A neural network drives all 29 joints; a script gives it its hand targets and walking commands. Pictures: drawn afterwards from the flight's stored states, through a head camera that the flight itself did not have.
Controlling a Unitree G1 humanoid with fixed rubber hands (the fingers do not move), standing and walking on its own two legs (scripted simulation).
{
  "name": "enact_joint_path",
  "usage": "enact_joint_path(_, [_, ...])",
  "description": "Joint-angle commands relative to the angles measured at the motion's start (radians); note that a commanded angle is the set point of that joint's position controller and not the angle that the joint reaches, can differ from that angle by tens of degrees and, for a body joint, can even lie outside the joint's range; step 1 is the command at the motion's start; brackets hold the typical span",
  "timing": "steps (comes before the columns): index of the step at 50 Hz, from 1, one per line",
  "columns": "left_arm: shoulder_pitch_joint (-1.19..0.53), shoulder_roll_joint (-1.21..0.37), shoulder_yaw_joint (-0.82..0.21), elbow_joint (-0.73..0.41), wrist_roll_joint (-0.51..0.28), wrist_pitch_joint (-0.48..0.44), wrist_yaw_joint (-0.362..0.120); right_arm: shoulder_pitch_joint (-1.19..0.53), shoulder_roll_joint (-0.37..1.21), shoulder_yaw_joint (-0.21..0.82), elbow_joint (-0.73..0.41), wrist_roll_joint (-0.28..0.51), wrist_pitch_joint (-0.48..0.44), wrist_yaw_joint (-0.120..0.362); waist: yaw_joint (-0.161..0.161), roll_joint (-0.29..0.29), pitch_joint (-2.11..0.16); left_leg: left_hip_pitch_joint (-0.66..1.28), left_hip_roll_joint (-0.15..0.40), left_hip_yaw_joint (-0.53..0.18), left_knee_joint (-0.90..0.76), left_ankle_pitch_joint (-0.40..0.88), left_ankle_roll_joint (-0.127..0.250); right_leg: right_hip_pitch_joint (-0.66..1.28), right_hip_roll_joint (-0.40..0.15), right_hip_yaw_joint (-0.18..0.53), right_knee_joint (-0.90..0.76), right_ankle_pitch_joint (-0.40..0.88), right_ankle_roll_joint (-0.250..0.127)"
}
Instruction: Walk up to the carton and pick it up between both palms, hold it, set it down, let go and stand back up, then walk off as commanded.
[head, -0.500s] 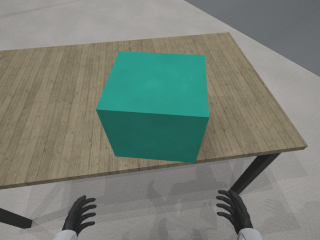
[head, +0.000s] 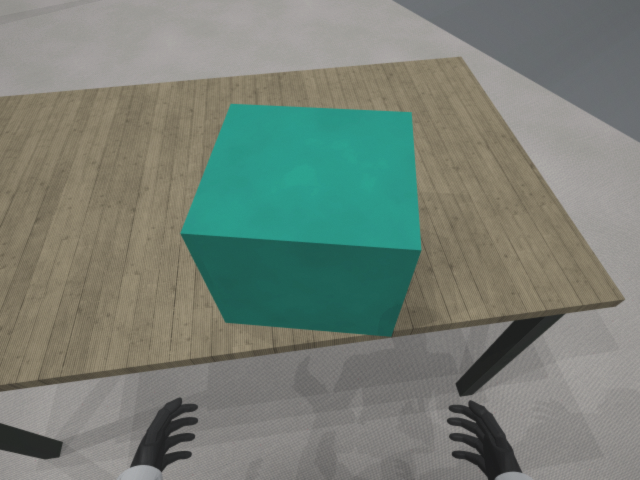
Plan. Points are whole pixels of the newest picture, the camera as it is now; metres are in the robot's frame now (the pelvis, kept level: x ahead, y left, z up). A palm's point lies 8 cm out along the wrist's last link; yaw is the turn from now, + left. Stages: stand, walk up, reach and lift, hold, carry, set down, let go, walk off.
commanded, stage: stand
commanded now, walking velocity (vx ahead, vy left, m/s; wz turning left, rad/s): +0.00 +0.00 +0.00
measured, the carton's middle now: (313, 223) +0.45 +0.03 +0.02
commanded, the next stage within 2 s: walk off in 0.48 s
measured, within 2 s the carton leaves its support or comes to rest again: neither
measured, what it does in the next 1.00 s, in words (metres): steps on the spot: right foot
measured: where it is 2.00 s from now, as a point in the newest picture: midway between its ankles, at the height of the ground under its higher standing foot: outside the picture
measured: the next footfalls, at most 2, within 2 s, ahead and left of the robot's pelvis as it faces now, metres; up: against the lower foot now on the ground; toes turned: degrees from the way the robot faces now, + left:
right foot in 0.98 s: -0.06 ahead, -0.12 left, +0.00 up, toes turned +6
left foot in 1.56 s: -0.13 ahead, +0.09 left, +0.00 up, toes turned -4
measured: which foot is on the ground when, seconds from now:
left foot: down 0.00-1.00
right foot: down 0.00-0.82, up 0.84-0.96, down 0.98-1.00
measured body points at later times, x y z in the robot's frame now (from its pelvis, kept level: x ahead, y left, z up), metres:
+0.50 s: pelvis +0.01 +0.01 +0.00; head +0.00 +0.01 +0.45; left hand +0.13 +0.28 -0.10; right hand +0.14 -0.23 -0.11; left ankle +0.02 +0.11 -0.74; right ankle -0.03 -0.13 -0.74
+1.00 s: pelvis -0.07 -0.02 -0.03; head -0.04 -0.04 +0.41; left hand +0.01 +0.28 -0.13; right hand +0.02 -0.29 -0.17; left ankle +0.02 +0.11 -0.74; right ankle -0.10 -0.13 -0.74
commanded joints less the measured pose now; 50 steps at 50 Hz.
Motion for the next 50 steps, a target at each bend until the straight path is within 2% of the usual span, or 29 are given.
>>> enact_joint_path(1, [0.001, 0.252, 0.108, 0.005, 0.120, -0.091, -0.005, -0.023, -0.318, -0.119, 0.042, -0.144, 0.033, -0.014, 0.004, 0.009, -0.237, 0.089, 0.094, -0.071, 0.012, 0.175, 0.008, 0.027, -0.093, 0.042, 0.028, 0.251, -0.058])
enact_joint_path(2, [0.019, 0.252, 0.110, 0.023, 0.113, -0.089, -0.008, -0.049, -0.324, -0.115, 0.043, -0.134, 0.027, -0.006, 0.005, 0.052, -0.248, 0.105, 0.100, -0.090, 0.014, 0.221, 0.009, 0.032, -0.091, 0.027, 0.029, 0.250, -0.054])
enact_joint_path(4, [0.036, 0.231, 0.105, 0.040, 0.106, -0.094, -0.010, -0.019, -0.334, -0.114, 0.076, -0.133, 0.027, -0.008, 0.005, 0.012, -0.239, 0.114, 0.110, -0.102, 0.014, 0.243, 0.014, 0.015, -0.085, 0.024, 0.021, 0.242, -0.056])
enact_joint_path(5, [0.043, 0.249, 0.102, 0.044, 0.106, -0.101, -0.010, -0.018, -0.362, -0.116, 0.087, -0.130, 0.027, -0.007, 0.006, 0.073, -0.223, 0.118, 0.108, -0.107, 0.016, 0.261, 0.004, 0.003, -0.097, 0.041, 0.013, 0.251, -0.058])
enact_joint_path(8, [0.032, 0.264, 0.107, 0.071, 0.104, -0.101, -0.001, -0.001, -0.364, -0.112, 0.111, -0.126, 0.024, -0.005, -0.018, 0.034, -0.253, 0.154, 0.116, -0.103, 0.028, 0.350, -0.002, 0.031, -0.091, 0.023, 0.023, 0.319, -0.051])
enact_joint_path(9, [0.037, 0.261, 0.105, 0.074, 0.099, -0.106, -0.006, -0.016, -0.365, -0.106, 0.120, -0.126, 0.023, -0.009, -0.006, 0.006, -0.264, 0.162, 0.125, -0.117, 0.042, 0.372, 0.010, 0.025, -0.091, 0.028, 0.036, 0.335, -0.055])
enact_joint_path(11, [0.020, 0.254, 0.098, 0.073, 0.097, -0.106, -0.007, -0.013, -0.385, -0.112, 0.126, -0.122, 0.029, -0.008, -0.018, 0.051, -0.282, 0.190, 0.117, -0.109, 0.043, 0.408, 0.004, 0.020, -0.090, 0.015, 0.034, 0.337, -0.049])
enact_joint_path(12, [0.023, 0.258, 0.092, 0.080, 0.096, -0.104, -0.009, -0.031, -0.394, -0.108, 0.127, -0.120, 0.030, -0.010, -0.009, 0.073, -0.260, 0.167, 0.114, -0.104, 0.036, 0.380, 0.001, 0.025, -0.092, 0.014, 0.035, 0.343, -0.048])
enact_joint_path(13, [0.059, 0.259, 0.099, 0.096, 0.094, -0.105, -0.006, -0.026, -0.375, -0.107, 0.127, -0.125, 0.026, -0.005, -0.005, 0.040, -0.286, 0.192, 0.123, -0.111, 0.046, 0.395, 0.016, 0.036, -0.093, 0.014, 0.027, 0.345, -0.045])
enact_joint_path(16, [0.031, 0.309, 0.108, 0.110, 0.102, -0.105, -0.003, -0.041, -0.401, -0.116, 0.130, -0.128, 0.029, -0.012, -0.015, 0.034, -0.227, 0.157, 0.123, -0.104, 0.017, 0.299, 0.007, 0.001, -0.100, 0.021, 0.019, 0.280, -0.051])
enact_joint_path(17, [0.047, 0.286, 0.095, 0.123, 0.098, -0.105, -0.008, -0.034, -0.396, -0.109, 0.141, -0.128, 0.028, -0.008, -0.009, 0.065, -0.225, 0.137, 0.124, -0.113, 0.012, 0.296, 0.009, 0.027, -0.098, 0.026, 0.009, 0.272, -0.051])
enact_joint_path(19, [0.053, 0.282, 0.093, 0.127, 0.096, -0.106, -0.006, -0.008, -0.380, -0.096, 0.163, -0.121, 0.025, -0.005, -0.009, 0.035, -0.207, 0.106, 0.123, -0.121, 0.008, 0.268, 0.013, 0.032, -0.106, 0.032, 0.011, 0.286, -0.052])
enact_joint_path(24, [0.059, 0.297, 0.093, 0.148, 0.091, -0.116, -0.001, -0.019, -0.402, -0.103, 0.178, -0.122, 0.027, -0.008, -0.011, 0.075, -0.178, 0.125, 0.131, -0.109, 0.016, 0.337, 0.014, 0.011, -0.099, 0.043, 0.011, 0.303, -0.056])
enact_joint_path(26, [0.065, 0.321, 0.095, 0.158, 0.099, -0.117, 0.000, -0.022, -0.404, -0.104, 0.176, -0.131, 0.023, -0.011, -0.007, 0.036, -0.171, 0.154, 0.141, -0.136, -0.001, 0.333, 0.019, -0.021, -0.096, 0.029, 0.016, 0.262, -0.050])
enact_joint_path(27, [0.060, 0.278, 0.085, 0.158, 0.092, -0.114, -0.006, -0.043, -0.413, -0.101, 0.187, -0.121, 0.022, -0.012, -0.003, 0.103, -0.202, 0.155, 0.135, -0.115, 0.008, 0.312, 0.021, -0.007, -0.107, 0.045, -0.007, 0.280, -0.052])
enact_joint_path(29, [0.042, 0.318, 0.097, 0.154, 0.095, -0.117, -0.005, -0.051, -0.419, -0.105, 0.185, -0.117, 0.023, -0.010, -0.001, 0.032, -0.173, 0.135, 0.133, -0.120, -0.004, 0.315, 0.016, -0.004, -0.097, 0.039, -0.004, 0.274, -0.059])
enact_joint_path(33, [0.064, 0.328, 0.094, 0.194, 0.100, -0.110, -0.001, -0.021, -0.389, -0.100, 0.196, -0.119, 0.026, -0.004, -0.023, 0.089, -0.173, 0.159, 0.136, -0.121, -0.002, 0.261, 0.022, -0.014, -0.103, 0.051, -0.016, 0.246, -0.061])
enact_joint_path(34, [0.062, 0.344, 0.114, 0.193, 0.064, -0.089, 0.001, 0.018, -0.475, -0.133, 0.163, -0.101, 0.056, -0.020, -0.009, 0.049, -0.067, 0.073, 0.133, -0.142, 0.092, 0.514, 0.066, -0.119, -0.081, 0.035, 0.125, 0.435, -0.066])
enact_joint_path(36, [0.071, 0.336, 0.118, 0.178, 0.058, -0.075, 0.009, 0.040, -0.488, -0.137, 0.155, -0.093, 0.068, -0.027, -0.015, 0.126, -0.117, 0.132, 0.180, -0.154, 0.112, 0.688, 0.100, -0.138, -0.049, 0.023, 0.205, 0.371, -0.067])
enact_joint_path(37, [0.082, 0.320, 0.118, 0.173, 0.063, -0.069, 0.008, 0.042, -0.492, -0.145, 0.138, -0.098, 0.071, -0.024, -0.011, 0.080, -0.094, 0.115, 0.212, -0.195, 0.102, 0.669, 0.141, -0.167, -0.024, -0.008, 0.252, 0.306, -0.055])
enact_joint_path(38, [0.079, 0.311, 0.120, 0.165, 0.066, -0.062, 0.010, 0.035, -0.502, -0.149, 0.133, -0.105, 0.076, -0.024, -0.011, 0.086, -0.059, 0.078, 0.256, -0.232, 0.065, 0.640, 0.186, -0.195, 0.006, -0.019, 0.306, 0.202, -0.048])
enact_joint_path(40, [0.071, 0.306, 0.123, 0.171, 0.070, -0.040, 0.006, -0.037, -0.530, -0.150, 0.121, -0.100, 0.085, -0.025, 0.006, 0.176, 0.030, -0.115, 0.336, -0.291, -0.047, 0.434, 0.255, -0.147, 0.046, -0.041, 0.433, -0.227, -0.041])
enact_joint_path(42, [0.095, 0.345, 0.131, 0.189, 0.073, -0.023, -0.003, -0.042, -0.556, -0.159, 0.087, -0.107, 0.094, -0.024, 0.002, 0.178, 0.018, -0.195, 0.349, -0.323, -0.072, 0.248, 0.273, -0.112, 0.066, -0.027, 0.544, -0.287, -0.043])
enact_joint_path(43, [0.096, 0.345, 0.131, 0.183, 0.071, -0.019, -0.004, -0.060, -0.544, -0.157, 0.078, -0.104, 0.097, -0.024, 0.008, 0.156, 0.010, -0.211, 0.344, -0.319, -0.053, 0.276, 0.276, -0.115, 0.058, -0.020, 0.558, -0.256, -0.047])
enact_joint_path(46, [0.138, 0.348, 0.131, 0.196, 0.068, -0.014, -0.006, -0.098, -0.537, -0.158, 0.063, -0.109, 0.114, -0.024, 0.016, 0.184, -0.003, -0.186, 0.324, -0.308, -0.003, 0.184, 0.251, -0.111, 0.032, -0.043, 0.479, -0.244, -0.049])
enact_joint_path(47, [0.166, 0.356, 0.135, 0.206, 0.069, -0.014, -0.010, -0.092, -0.533, -0.162, 0.050, -0.108, 0.121, -0.024, 0.031, 0.155, -0.036, -0.198, 0.310, -0.292, 0.028, 0.150, 0.226, -0.051, 0.027, -0.050, 0.411, -0.242, -0.063])
enact_joint_path(48, [0.189, 0.346, 0.132, 0.212, 0.073, -0.016, -0.010, -0.112, -0.531, -0.156, 0.062, -0.112, 0.132, -0.023, 0.041, 0.170, -0.028, -0.188, 0.263, -0.249, 0.070, 0.089, 0.189, -0.027, 0.015, -0.050, 0.257, -0.208, -0.073])
enact_joint_path(49, [0.178, 0.365, 0.132, 0.214, 0.076, -0.028, -0.005, -0.097, -0.495, -0.148, 0.067, -0.107, 0.135, -0.024, 0.037, 0.082, -0.044, -0.167, 0.192, -0.232, 0.184, 0.095, 0.133, -0.027, -0.025, 0.052, 0.097, -0.059, -0.105])
enact_joint_path(50, [0.177, 0.425, 0.143, 0.194, 0.086, -0.037, -0.004, -0.081, -0.448, -0.145, 0.053, -0.103, 0.136, -0.025, 0.026, -0.108, -0.055, -0.218, 0.050, -0.141, 0.410, -0.034, 0.060, -0.035, -0.165, 0.291, 0.020, 0.160, -0.160])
